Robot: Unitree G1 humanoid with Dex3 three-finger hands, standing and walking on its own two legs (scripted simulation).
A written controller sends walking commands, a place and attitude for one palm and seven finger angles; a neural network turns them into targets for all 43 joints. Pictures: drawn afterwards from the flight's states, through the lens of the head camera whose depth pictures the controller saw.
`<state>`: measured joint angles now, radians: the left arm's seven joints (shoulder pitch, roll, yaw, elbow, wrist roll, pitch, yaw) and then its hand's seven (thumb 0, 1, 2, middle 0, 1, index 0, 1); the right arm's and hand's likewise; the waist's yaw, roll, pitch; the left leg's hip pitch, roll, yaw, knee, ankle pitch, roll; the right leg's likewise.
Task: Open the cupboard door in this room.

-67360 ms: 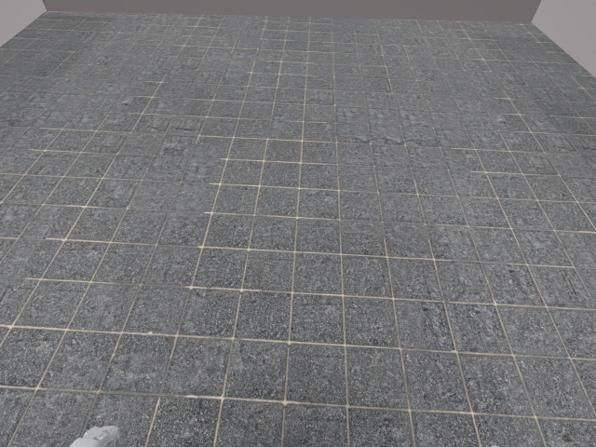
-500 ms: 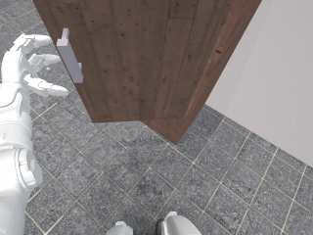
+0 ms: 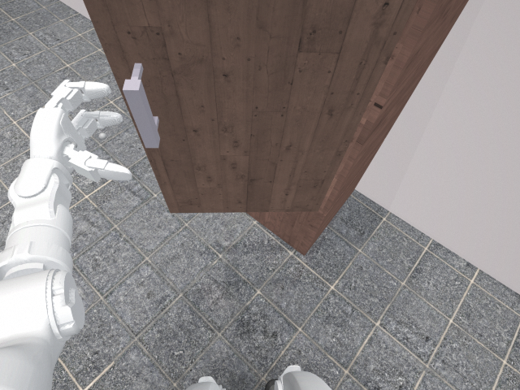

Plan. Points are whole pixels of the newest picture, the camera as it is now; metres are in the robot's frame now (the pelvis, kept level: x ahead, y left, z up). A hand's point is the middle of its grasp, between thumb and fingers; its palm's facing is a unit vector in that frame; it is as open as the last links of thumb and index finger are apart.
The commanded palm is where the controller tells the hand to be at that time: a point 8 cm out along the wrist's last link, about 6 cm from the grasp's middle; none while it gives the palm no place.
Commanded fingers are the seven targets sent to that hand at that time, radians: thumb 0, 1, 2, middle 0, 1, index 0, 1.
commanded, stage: move the hooked fingers beside the handle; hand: left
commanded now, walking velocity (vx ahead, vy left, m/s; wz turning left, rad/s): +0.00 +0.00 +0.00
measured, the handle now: (145, 107) +0.54 +0.17 +0.08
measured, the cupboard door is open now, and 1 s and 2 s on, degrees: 41 41 41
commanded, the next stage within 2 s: slide the fingers in behind the handle in 0.18 s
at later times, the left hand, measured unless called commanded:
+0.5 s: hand (107, 130) +0.49 +0.22 +0.08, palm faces -0.03 -1.00 +0.01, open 14.0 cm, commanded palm +0.47 +0.26 +0.08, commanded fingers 0.00 -0.50 0.30 -0.30 -1.20 -0.30 -1.20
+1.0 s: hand (129, 134) +0.48 +0.18 +0.08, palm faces -0.02 -1.00 +0.00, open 14.0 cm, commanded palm +0.45 +0.23 +0.08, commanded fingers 0.00 -0.50 0.30 -0.30 -1.20 -0.30 -1.20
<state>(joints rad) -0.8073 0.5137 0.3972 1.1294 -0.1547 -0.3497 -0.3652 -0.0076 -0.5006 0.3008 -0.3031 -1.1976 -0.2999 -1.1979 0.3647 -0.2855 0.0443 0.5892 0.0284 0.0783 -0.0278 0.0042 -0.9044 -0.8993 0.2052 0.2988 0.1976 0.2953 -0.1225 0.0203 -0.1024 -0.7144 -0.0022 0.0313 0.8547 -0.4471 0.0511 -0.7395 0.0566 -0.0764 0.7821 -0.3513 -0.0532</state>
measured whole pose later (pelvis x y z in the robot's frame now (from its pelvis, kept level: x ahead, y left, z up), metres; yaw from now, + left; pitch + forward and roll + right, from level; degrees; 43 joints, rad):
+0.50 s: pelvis -0.01 +0.01 -0.01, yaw +0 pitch +19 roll -3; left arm -0.89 0.55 0.40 1.19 -0.14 -0.35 -0.35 -0.01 -0.50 0.30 -0.30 -1.20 -0.30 -1.20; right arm 0.44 -0.29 0.05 0.62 0.02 0.07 -0.03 0.00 -0.90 -0.90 0.21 0.30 0.20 0.30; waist -0.16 0.02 -0.09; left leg -0.78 0.00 0.04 0.89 -0.45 0.06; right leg -0.80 0.05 -0.07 0.81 -0.35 -0.04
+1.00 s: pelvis +0.00 +0.01 +0.00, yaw -1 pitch +18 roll -2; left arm -0.82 0.41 0.34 1.11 -0.12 -0.38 -0.23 -0.01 -0.50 0.30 -0.30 -1.20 -0.30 -1.20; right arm 0.40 -0.26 0.04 0.60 0.01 0.07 0.01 0.00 -0.90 -0.90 0.21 0.30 0.20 0.30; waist -0.13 0.03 -0.11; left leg -0.73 -0.01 0.05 0.88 -0.46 0.07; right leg -0.76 0.05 -0.06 0.81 -0.36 -0.04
